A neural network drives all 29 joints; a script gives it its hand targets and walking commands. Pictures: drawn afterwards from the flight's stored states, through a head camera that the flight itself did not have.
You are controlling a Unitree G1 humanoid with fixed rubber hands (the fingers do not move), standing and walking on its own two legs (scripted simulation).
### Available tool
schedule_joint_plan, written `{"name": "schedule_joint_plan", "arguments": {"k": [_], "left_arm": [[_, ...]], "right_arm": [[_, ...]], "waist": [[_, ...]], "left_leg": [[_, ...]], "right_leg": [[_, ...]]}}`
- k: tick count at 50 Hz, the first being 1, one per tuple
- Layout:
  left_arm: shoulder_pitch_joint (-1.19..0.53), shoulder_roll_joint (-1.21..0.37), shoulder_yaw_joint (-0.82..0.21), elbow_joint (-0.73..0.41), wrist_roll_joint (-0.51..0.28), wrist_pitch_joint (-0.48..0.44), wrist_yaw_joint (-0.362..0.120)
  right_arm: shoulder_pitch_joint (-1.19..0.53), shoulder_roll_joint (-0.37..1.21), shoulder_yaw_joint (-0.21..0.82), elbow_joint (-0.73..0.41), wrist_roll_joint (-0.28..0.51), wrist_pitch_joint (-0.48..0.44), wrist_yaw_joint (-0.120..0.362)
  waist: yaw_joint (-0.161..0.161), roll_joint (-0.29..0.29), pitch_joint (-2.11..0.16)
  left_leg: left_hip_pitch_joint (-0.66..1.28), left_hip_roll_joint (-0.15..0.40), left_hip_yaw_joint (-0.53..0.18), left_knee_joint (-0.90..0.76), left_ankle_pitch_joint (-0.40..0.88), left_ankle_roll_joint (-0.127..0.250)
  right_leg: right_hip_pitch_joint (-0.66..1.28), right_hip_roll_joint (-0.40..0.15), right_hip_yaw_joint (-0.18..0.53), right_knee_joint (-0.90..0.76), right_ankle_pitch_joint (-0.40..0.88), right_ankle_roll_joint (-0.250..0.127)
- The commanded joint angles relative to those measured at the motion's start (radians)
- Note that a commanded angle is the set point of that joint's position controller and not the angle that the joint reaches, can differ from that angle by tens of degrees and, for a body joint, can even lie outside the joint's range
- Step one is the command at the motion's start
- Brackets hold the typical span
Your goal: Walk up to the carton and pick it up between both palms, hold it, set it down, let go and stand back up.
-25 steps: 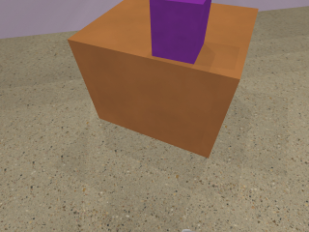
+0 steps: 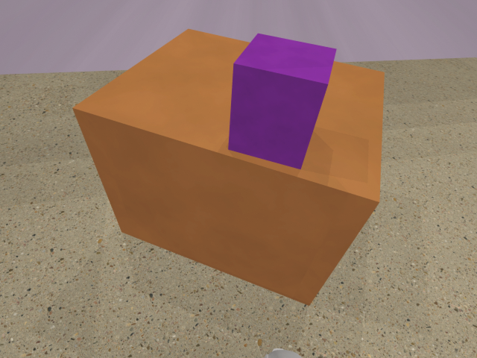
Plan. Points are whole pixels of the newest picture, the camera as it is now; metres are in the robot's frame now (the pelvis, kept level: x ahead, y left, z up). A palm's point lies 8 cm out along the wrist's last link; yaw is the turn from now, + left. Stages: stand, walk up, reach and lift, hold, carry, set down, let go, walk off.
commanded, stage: walk up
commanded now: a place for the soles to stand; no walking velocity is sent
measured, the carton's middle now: (279, 102) +0.75 -0.11 +0.06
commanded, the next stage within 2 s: none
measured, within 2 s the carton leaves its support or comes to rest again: neither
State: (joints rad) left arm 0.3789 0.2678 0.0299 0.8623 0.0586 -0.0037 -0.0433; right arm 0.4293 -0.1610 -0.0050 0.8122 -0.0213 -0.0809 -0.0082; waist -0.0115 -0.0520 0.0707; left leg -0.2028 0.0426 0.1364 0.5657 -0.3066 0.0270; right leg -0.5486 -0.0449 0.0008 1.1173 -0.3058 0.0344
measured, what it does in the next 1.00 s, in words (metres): walks ahead: right foot, then left foot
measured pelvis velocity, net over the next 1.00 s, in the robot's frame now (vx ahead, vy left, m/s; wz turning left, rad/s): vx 0.29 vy -0.07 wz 0.06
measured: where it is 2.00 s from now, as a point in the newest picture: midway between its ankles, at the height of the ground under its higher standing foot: outside the picture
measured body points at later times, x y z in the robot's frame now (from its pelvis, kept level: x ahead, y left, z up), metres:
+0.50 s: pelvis +0.20 -0.07 +0.00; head +0.21 -0.09 +0.45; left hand +0.26 +0.16 -0.13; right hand +0.25 -0.32 -0.14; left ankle +0.24 +0.07 -0.67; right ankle +0.24 -0.15 -0.73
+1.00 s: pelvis +0.29 -0.07 +0.00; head +0.31 -0.07 +0.45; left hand +0.30 +0.17 -0.15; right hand +0.39 -0.29 -0.15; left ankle +0.33 +0.06 -0.73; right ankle +0.24 -0.16 -0.73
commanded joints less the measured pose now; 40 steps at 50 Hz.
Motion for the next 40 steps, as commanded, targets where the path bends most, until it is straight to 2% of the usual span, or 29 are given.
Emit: {"name": "schedule_joint_plan", "arguments": {"k": [1, 2, 5, 8, 10, 11, 12, 13, 14, 15, 17, 19, 20, 21, 22, 23, 25, 27, 29, 30, 31, 32, 33, 34, 35, 36, 37, 38, 40], "left_arm": [[-0.049, -0.004, -0.004, -0.08, -0.003, -0.022, -0.006], [-0.086, -0.011, -0.009, -0.09, -0.003, -0.024, -0.005], [-0.151, -0.021, -0.019, -0.103, 0.006, -0.03, -0.009], [-0.183, -0.013, -0.011, -0.106, 0.006, -0.035, -0.008], [-0.119, 0.006, 0.001, -0.088, 0.007, -0.042, 0.002], [-0.038, 0.028, 0.016, -0.068, 0.01, -0.049, 0.01], [0.084, 0.076, 0.04, -0.034, 0.012, -0.054, 0.02], [0.176, 0.144, 0.06, -0.029, 0.021, -0.054, 0.029], [0.175, 0.227, 0.076, -0.068, -0.027, -0.048, 0.049], [0.142, 0.211, 0.075, -0.069, -0.069, -0.037, 0.066], [0.029, 0.155, 0.048, -0.081, -0.059, -0.035, 0.074], [-0.026, 0.086, 0.023, -0.079, -0.041, -0.055, 0.063], [-0.029, 0.073, 0.019, -0.072, -0.032, -0.066, 0.058], [-0.009, 0.063, 0.019, -0.06, -0.037, -0.07, 0.054], [-0.02, 0.067, 0.021, -0.064, -0.031, -0.071, 0.054], [-0.02, 0.059, 0.021, -0.057, -0.024, -0.074, 0.056], [-0.017, 0.046, 0.011, -0.037, -0.034, -0.074, 0.055], [-0.076, 0.064, 0.003, -0.037, -0.033, -0.061, 0.054], [-0.066, 0.091, -0.001, -0.013, -0.033, -0.051, 0.049], [-0.056, 0.095, -0.009, -0.02, -0.035, -0.044, 0.043], [-0.05, 0.088, -0.015, -0.006, -0.037, -0.035, 0.04], [-0.044, 0.076, -0.022, -0.006, -0.036, -0.027, 0.038], [0.003, 0.048, -0.043, -0.008, -0.04, -0.022, 0.036], [0.054, 0.003, -0.058, -0.003, -0.046, -0.015, 0.039], [0.077, 0.012, -0.052, 0.012, -0.044, 0.005, 0.05], [0.032, 0.035, -0.046, 0.008, -0.036, 0.016, 0.058], [0.038, 0.051, -0.041, 0.003, -0.036, 0.016, 0.062], [0.043, 0.068, -0.042, 0.006, -0.041, 0.013, 0.061], [0.051, 0.067, -0.038, 0.026, -0.045, -0.006, 0.049]], "right_arm": [[0.077, -0.17, -0.046, -0.023, -0.01, -0.038, -0.01], [0.097, -0.154, -0.043, -0.018, -0.007, -0.039, -0.008], [0.1, -0.189, -0.045, -0.006, -0.016, -0.036, 0.003], [0.111, -0.214, -0.045, 0.011, -0.03, -0.017, 0.002], [0.096, -0.229, -0.041, 0.018, -0.038, -0.001, 0.004], [0.094, -0.223, -0.032, 0.023, -0.04, 0.009, 0.006], [0.138, -0.18, -0.013, 0.027, -0.041, 0.016, 0.011], [0.205, -0.13, 0.008, 0.012, -0.04, 0.019, 0.014], [0.241, -0.142, -0.001, -0.032, 0.003, 0.035, 0.013], [0.134, -0.179, -0.014, -0.051, -0.003, 0.043, 0.011], [0.078, -0.165, -0.014, -0.061, -0.002, 0.034, 0.015], [0.115, -0.159, -0.023, -0.03, -0.017, 0.034, 0.02], [0.138, -0.142, -0.024, -0.013, -0.024, 0.037, 0.026], [0.127, -0.131, -0.031, -0.024, -0.03, 0.039, 0.028], [0.122, -0.12, -0.028, -0.03, -0.029, 0.04, 0.028], [0.093, -0.115, -0.028, -0.035, -0.026, 0.043, 0.031], [0.037, -0.094, -0.027, -0.042, -0.021, 0.048, 0.026], [-0.005, -0.081, -0.021, -0.039, -0.012, 0.045, 0.018], [-0.037, -0.07, -0.013, -0.045, -0.004, 0.038, 0.006], [-0.03, -0.06, -0.011, -0.035, -0.002, 0.034, -0.003], [-0.003, -0.088, -0.021, -0.017, -0.003, 0.034, -0.007], [0.018, -0.105, -0.028, -0.01, -0.008, 0.03, -0.013], [0.012, -0.159, -0.034, -0.034, -0.015, 0.031, -0.017], [-0.02, -0.196, -0.039, -0.047, -0.009, 0.032, -0.019], [-0.047, -0.22, -0.042, -0.031, 0.006, 0.041, -0.021], [-0.083, -0.243, -0.049, -0.036, 0.015, 0.052, -0.025], [-0.14, -0.232, -0.039, -0.048, 0.012, 0.063, -0.025], [-0.186, -0.212, -0.025, -0.058, 0.014, 0.071, -0.023], [-0.232, -0.158, 0.009, -0.033, 0.009, 0.075, -0.01]], "waist": [[-0.002, 0.147, 0.068], [-0.014, 0.136, 0.075], [-0.019, 0.201, 0.022], [-0.015, 0.179, 0.065], [0.022, 0.151, 0.078], [0.064, 0.096, 0.049], [0.103, -0.007, -0.042], [0.118, -0.153, -0.183], [0.116, -0.212, -0.216], [0.13, -0.086, -0.144], [0.084, -0.043, -0.007], [0.028, -0.041, 0.022], [0.019, -0.035, 0.008], [0.019, 0.001, 0.016], [0.018, -0.008, -0.014], [0.017, -0.047, 0.028], [0.017, -0.037, 0.047], [-0.01, -0.049, 0.053], [-0.01, -0.034, -0.019], [-0.012, -0.05, -0.033], [-0.023, 0.011, -0.066], [-0.046, 0.019, -0.071], [-0.027, 0.08, -0.099], [-0.014, 0.167, -0.089], [0.003, 0.21, -0.107], [-0.016, 0.229, -0.092], [0.004, 0.227, -0.102], [0.024, 0.222, -0.075], [0.033, 0.123, -0.039]], "left_leg": [[0.018, 0.263, -0.201, -0.326, 0.195, 0.137], [0.053, 0.247, -0.174, -0.312, 0.265, 0.134], [0.051, 0.206, -0.116, -0.272, 0.272, 0.137], [0.015, 0.261, -0.128, -0.279, 0.212, 0.16], [-0.007, 0.275, -0.133, -0.22, 0.179, 0.154], [-0.045, 0.239, -0.1, -0.086, 0.213, 0.138], [-0.082, 0.157, -0.041, 0.157, 0.241, 0.104], [-0.185, 0.075, 0.002, 0.467, 0.028, 0.052], [-0.366, -0.066, -0.072, 0.677, -0.266, 0.0], [-0.407, -0.011, -0.179, 0.737, -0.244, 0.0], [-0.442, 0.034, -0.199, 0.751, -0.17, 0.003], [-0.342, 0.062, -0.203, 0.607, -0.135, -0.003], [-0.309, 0.054, -0.192, 0.586, -0.107, -0.009], [-0.317, 0.047, -0.177, 0.57, -0.098, -0.018], [-0.32, 0.049, -0.16, 0.516, -0.109, -0.022], [-0.355, 0.049, -0.146, 0.449, -0.081, -0.026], [-0.3, 0.062, -0.152, 0.333, 0.031, -0.028], [-0.19, 0.04, -0.119, 0.218, 0.12, -0.021], [-0.113, 0.002, -0.073, 0.154, 0.15, -0.021], [-0.038, -0.007, -0.06, 0.084, 0.215, -0.008], [0.058, -0.036, -0.027, 0.081, 0.292, 0.003], [0.084, -0.002, -0.081, 0.001, 0.353, 0.014], [0.144, 0.093, -0.166, 0.013, 0.437, 0.054], [0.087, 0.28, -0.36, -0.066, 0.556, 0.129], [0.031, 0.349, -0.483, -0.139, 0.488, 0.236], [-0.008, 0.348, -0.477, -0.174, 0.374, 0.255], [-0.049, 0.307, -0.445, -0.181, 0.233, 0.236], [-0.112, 0.262, -0.381, -0.185, 0.128, 0.19], [-0.144, 0.127, -0.252, -0.098, 0.068, 0.078]], "right_leg": [[-0.138, -0.048, 0.001, -0.094, 0.115, 0.007], [-0.14, -0.041, -0.013, -0.142, 0.142, 0.002], [-0.028, -0.04, -0.057, -0.338, 0.209, -0.019], [0.084, -0.028, -0.075, -0.419, 0.208, -0.047], [0.2, -0.015, -0.08, -0.484, 0.16, -0.058], [0.33, 0.014, -0.092, -0.526, 0.141, -0.067], [0.495, 0.022, -0.066, -0.537, 0.112, -0.087], [0.629, -0.199, 0.226, -0.571, 0.029, -0.127], [0.684, -0.357, 0.653, -0.794, -0.096, -0.225], [0.6, -0.376, 0.681, -0.89, -0.187, -0.234], [0.449, -0.347, 0.451, -0.87, -0.141, -0.25], [0.318, -0.284, 0.285, -0.897, -0.107, -0.222], [0.301, -0.264, 0.243, -0.9, -0.077, -0.222], [0.291, -0.255, 0.23, -0.898, -0.068, -0.246], [0.31, -0.261, 0.191, -0.888, -0.075, -0.269], [0.299, -0.246, 0.147, -0.893, -0.042, -0.265], [0.238, -0.226, 0.084, -0.898, 0.031, -0.24], [0.175, -0.196, -0.005, -0.82, 0.263, -0.221], [0.222, -0.18, -0.046, -0.71, 0.501, -0.215], [0.188, -0.178, -0.058, -0.657, 0.52, -0.19], [0.152, -0.157, -0.08, -0.621, 0.444, -0.179], [0.169, -0.141, -0.072, -0.551, 0.358, -0.144], [0.116, -0.115, -0.075, -0.507, 0.232, -0.1], [0.146, -0.05, -0.087, -0.403, 0.012, -0.059], [0.193, -0.015, -0.072, -0.328, -0.201, -0.042], [0.193, -0.013, -0.055, -0.336, -0.261, -0.04], [0.223, -0.028, -0.029, -0.412, -0.212, -0.034], [0.267, -0.029, -0.016, -0.493, -0.149, -0.045], [0.312, -0.081, 0.056, -0.711, -0.029, -0.06]]}}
